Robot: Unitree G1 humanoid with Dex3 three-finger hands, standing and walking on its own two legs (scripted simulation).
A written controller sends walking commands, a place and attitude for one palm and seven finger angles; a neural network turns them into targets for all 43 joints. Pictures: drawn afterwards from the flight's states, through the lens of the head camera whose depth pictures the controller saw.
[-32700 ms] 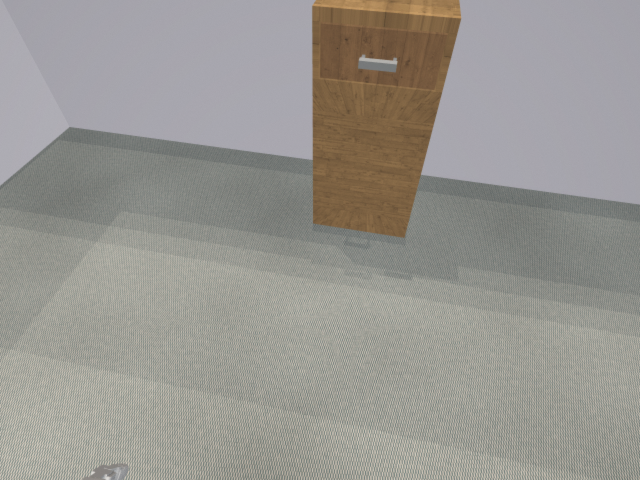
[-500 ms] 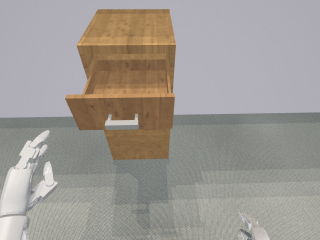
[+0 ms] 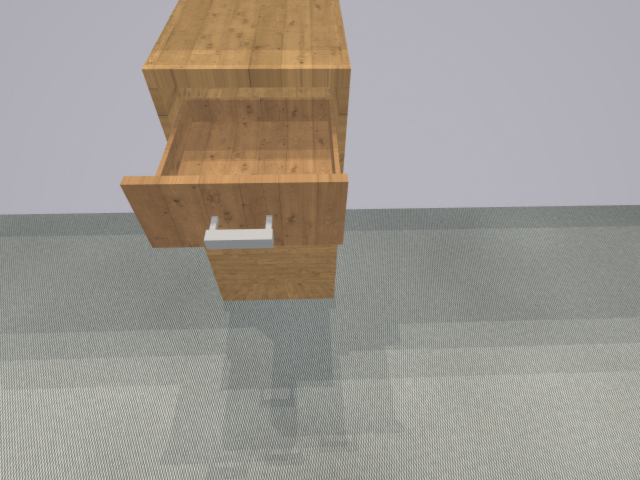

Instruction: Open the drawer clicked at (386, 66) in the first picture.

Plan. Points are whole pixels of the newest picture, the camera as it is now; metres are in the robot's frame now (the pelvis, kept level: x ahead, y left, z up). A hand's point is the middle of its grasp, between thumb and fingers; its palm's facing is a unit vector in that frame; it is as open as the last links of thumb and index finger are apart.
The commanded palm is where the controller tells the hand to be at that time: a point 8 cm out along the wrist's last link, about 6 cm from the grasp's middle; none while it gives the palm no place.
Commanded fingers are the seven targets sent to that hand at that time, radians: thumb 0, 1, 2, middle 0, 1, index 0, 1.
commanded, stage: let the arm hang, fingers relaxed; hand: left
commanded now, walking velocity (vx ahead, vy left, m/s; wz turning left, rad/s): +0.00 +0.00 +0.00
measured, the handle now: (240, 229) +0.49 +0.17 -0.02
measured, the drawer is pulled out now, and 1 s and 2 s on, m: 0.28 0.28 0.28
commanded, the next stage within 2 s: look to check the result in 0.54 s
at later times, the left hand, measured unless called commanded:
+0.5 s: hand out of the picture -0.01 +0.16 -0.18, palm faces +0.03 -0.98 -0.17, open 7.3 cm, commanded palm none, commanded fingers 0.00 0.90 0.90 -0.20 -0.30 -0.20 -0.30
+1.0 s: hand out of the picture -0.01 +0.16 -0.17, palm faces +0.03 -0.98 -0.19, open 7.4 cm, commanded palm none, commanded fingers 0.00 0.90 0.90 -0.20 -0.30 -0.20 -0.30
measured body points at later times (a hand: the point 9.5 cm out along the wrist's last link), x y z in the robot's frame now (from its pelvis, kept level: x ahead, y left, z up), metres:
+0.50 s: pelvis -0.01 -0.01 +0.00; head +0.00 -0.01 +0.45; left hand -0.01 +0.21 -0.16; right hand -0.03 -0.21 -0.17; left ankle +0.02 +0.11 -0.74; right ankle +0.01 -0.10 -0.74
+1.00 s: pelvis +0.00 -0.01 +0.00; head +0.01 -0.02 +0.45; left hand -0.01 +0.21 -0.16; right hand -0.02 -0.22 -0.16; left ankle +0.02 +0.11 -0.74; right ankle +0.01 -0.10 -0.74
